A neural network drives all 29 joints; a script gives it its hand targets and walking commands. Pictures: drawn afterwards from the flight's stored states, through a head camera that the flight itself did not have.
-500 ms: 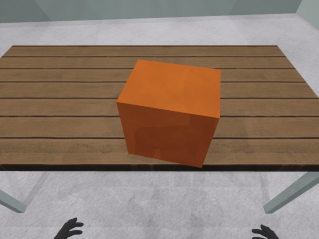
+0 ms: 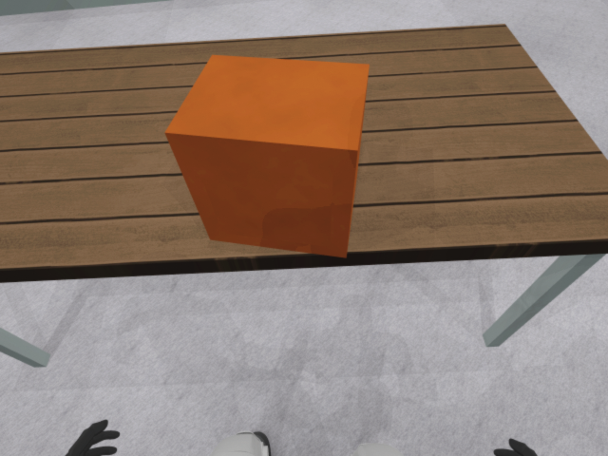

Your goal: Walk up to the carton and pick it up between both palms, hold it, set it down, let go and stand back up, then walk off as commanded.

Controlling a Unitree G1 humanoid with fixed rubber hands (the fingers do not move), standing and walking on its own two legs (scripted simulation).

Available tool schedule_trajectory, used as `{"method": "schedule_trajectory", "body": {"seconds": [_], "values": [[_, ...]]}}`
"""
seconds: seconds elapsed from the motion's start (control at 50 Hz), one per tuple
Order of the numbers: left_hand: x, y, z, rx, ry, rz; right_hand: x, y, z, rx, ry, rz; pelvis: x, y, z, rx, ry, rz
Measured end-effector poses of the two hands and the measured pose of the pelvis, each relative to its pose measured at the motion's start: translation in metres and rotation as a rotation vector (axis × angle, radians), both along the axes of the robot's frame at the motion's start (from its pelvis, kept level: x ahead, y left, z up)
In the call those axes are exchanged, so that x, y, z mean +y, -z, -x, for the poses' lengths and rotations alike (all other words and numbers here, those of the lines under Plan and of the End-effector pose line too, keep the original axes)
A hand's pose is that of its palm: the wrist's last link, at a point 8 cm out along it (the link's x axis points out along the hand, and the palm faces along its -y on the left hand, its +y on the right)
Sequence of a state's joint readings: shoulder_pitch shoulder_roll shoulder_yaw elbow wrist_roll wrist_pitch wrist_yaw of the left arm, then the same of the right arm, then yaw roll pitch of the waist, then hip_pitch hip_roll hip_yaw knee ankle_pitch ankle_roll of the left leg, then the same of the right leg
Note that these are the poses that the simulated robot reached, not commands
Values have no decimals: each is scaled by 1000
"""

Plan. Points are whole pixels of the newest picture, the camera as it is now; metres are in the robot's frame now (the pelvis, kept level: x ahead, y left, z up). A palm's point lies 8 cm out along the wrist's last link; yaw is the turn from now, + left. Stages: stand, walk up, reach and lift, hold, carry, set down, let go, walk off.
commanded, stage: walk off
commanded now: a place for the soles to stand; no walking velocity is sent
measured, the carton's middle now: (282, 160) +0.55 +0.07 +0.03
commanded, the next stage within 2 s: none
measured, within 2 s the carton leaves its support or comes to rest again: neither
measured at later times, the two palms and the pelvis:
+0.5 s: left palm out of the picture +0.00 +0.25 -0.04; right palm out of the picture -0.07 -0.37 -0.14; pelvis -0.14 -0.05 +0.00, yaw +0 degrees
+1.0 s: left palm out of the picture -0.17 +0.29 -0.12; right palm out of the picture -0.25 -0.33 -0.09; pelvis -0.29 -0.01 -0.01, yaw +2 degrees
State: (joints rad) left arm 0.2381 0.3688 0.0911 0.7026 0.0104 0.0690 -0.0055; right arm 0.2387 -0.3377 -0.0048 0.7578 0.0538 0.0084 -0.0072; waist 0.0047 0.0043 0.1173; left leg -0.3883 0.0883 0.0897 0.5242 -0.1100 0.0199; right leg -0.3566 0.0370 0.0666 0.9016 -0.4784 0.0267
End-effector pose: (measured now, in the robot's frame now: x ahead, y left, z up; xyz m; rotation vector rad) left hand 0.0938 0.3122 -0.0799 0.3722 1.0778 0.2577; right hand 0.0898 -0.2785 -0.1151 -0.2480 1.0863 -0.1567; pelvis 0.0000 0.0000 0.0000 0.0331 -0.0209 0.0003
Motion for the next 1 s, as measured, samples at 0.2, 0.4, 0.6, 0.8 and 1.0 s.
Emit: {"method": "schedule_trajectory", "body": {"seconds": [0.2,0.4,0.6,0.8,1.0], "values": [[-49,-19,69,35,59,-93,-58,32,68,66,-3,-27,-44,6,63,-57,1,-62],[-63,-38,81,-81,82,-133,-90,28,120,36,3,7,-57,4,112,-112,2,-78],[-54,-34,108,-154,102,-86,-85,16,219,118,23,52,-41,4,166,-144,-14,-44],[-31,11,173,-107,59,35,-56,-9,348,251,97,127,-13,9,234,-113,-46,53],[-23,39,260,12,1,88,-48,-26,340,181,22,181,-9,6,285,11,-29,89]]}}
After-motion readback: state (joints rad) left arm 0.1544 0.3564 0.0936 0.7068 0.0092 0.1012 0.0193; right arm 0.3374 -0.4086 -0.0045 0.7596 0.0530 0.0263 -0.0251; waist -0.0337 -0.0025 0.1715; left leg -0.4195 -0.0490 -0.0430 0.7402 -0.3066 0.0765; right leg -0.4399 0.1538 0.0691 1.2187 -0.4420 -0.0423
